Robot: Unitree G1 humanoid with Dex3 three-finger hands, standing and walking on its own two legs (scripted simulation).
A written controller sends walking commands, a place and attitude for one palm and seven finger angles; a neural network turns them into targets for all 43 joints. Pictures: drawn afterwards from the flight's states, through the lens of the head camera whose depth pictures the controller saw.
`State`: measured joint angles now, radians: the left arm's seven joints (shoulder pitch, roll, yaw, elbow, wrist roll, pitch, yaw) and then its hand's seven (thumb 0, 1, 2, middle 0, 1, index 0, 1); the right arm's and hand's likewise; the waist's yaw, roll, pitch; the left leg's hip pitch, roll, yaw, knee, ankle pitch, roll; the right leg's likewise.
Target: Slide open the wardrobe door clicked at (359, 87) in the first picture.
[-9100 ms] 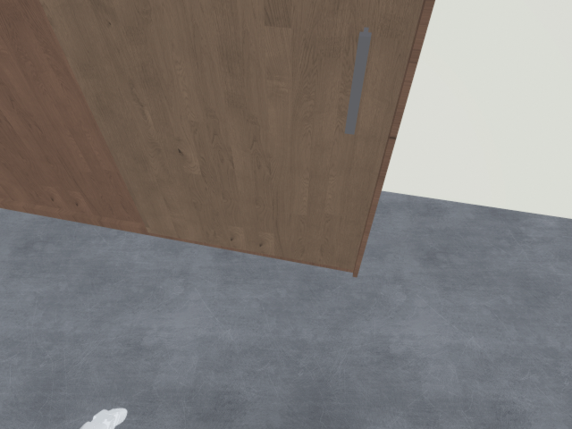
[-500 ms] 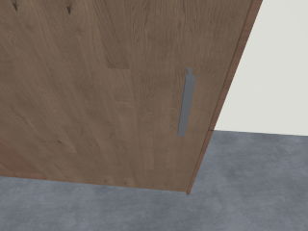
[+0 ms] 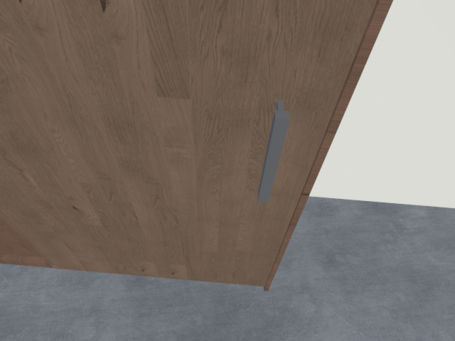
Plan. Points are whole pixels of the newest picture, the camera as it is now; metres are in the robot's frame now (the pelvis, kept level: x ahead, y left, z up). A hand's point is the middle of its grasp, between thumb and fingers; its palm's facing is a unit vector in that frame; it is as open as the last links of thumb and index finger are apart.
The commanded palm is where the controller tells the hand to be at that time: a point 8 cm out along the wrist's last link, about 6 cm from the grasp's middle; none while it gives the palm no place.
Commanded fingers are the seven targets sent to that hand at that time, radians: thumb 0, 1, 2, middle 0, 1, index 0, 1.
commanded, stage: look again from close up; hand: right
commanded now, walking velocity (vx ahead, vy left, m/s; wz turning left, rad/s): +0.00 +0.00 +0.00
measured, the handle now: (270, 155) +0.46 -0.05 +0.09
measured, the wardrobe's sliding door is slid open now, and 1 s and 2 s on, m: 0.00 0.00 0.00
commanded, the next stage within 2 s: raise the hand with hooked fingers in 0.68 s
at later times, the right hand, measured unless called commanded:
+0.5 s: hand out of the picture -0.01 -0.14 -0.17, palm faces +0.00 +0.99 -0.16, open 7.4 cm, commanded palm none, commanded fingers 0.00 -0.90 -0.90 0.20 0.30 0.20 0.30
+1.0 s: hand (338, 301) +0.20 -0.16 +0.01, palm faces +0.18 +0.98 -0.13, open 7.6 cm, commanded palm +0.11 -0.21 -0.04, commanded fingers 0.00 -0.62 -0.78 0.22 0.48 0.22 0.48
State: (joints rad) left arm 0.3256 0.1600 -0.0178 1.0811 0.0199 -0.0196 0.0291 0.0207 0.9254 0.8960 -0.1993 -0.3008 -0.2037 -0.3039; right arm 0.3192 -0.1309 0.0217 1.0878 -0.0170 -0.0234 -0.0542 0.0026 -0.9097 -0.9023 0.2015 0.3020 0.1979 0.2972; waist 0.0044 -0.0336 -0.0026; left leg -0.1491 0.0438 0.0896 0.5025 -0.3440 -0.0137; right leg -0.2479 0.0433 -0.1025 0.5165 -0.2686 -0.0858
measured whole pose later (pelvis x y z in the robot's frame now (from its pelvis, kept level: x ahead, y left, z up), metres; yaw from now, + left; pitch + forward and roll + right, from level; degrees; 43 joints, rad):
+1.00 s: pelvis -0.02 +0.02 -0.01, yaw -3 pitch +3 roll -1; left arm 0.28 0.25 -0.03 0.79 0.00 -0.29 0.02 0.02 0.91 0.90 -0.20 -0.30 -0.21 -0.30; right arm 0.31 -0.21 -0.04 0.10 0.14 -0.13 -0.04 0.03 -0.86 -0.86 0.20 0.36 0.20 0.35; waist 0.03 -0.02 -0.05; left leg -0.31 0.04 0.07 0.64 -0.38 0.01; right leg -0.39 0.06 -0.06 0.60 -0.26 -0.06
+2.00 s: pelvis -0.02 +0.01 -0.03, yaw -2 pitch +5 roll +2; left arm 0.23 0.28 -0.03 0.61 -0.02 -0.31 0.07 0.02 0.90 0.90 -0.20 -0.30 -0.20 -0.30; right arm 0.22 -0.34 -0.33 0.02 0.34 -0.23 0.35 0.00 0.32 -0.38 0.29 1.09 0.29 1.08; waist -0.02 -0.01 -0.07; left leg -0.41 -0.01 0.08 0.74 -0.42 0.01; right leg -0.54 0.01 -0.04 0.80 -0.36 -0.06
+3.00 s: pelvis -0.03 +0.04 -0.01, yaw -2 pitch +1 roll +1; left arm 0.22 0.28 -0.08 0.64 -0.04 -0.27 0.11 0.02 0.90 0.90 -0.20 -0.30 -0.21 -0.30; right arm -0.03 -0.42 -0.42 0.29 0.34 -0.05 0.48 -0.01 0.50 -0.30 0.30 1.20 0.30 1.20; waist -0.04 -0.05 -0.02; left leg -0.26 -0.03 0.08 0.58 -0.34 0.05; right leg -0.37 -0.01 -0.03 0.61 -0.26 -0.03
